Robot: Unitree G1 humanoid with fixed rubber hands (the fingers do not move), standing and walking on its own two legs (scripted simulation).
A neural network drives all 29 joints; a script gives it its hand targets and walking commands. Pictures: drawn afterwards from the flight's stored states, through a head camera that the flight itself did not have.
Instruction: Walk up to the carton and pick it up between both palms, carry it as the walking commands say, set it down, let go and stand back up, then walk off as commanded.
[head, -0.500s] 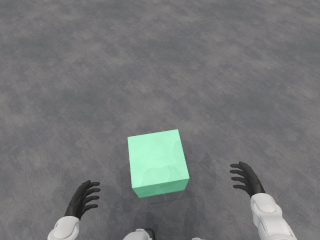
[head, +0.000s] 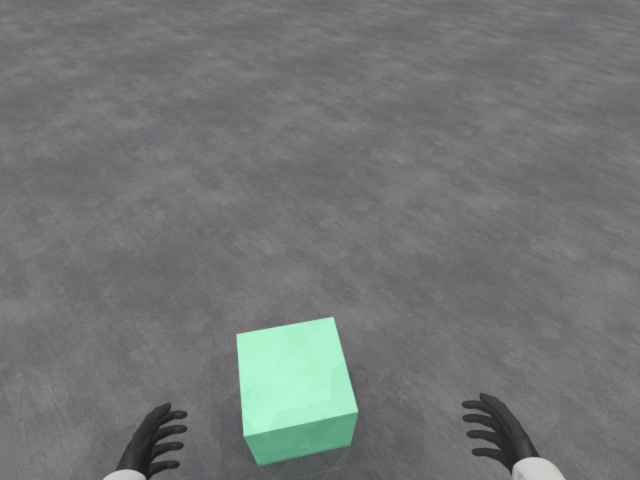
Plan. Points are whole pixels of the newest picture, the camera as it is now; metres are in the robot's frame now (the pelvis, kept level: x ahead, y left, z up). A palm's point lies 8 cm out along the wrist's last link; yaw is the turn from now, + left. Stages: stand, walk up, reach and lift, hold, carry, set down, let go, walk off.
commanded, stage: let go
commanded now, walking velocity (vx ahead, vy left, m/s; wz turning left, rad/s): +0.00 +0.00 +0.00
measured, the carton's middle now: (295, 392) +0.46 +0.06 -0.63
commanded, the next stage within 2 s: stand in 0.16 s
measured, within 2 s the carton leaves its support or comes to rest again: neither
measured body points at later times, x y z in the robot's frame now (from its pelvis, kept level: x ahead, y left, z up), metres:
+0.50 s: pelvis +0.02 +0.01 +0.00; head +0.02 +0.04 +0.45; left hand +0.16 +0.30 -0.11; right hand +0.15 -0.29 -0.08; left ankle +0.01 +0.12 -0.74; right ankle -0.05 -0.10 -0.74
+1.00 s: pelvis +0.01 +0.02 +0.00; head +0.01 +0.04 +0.45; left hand +0.13 +0.32 -0.12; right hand +0.12 -0.29 -0.10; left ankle +0.01 +0.12 -0.74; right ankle -0.05 -0.10 -0.74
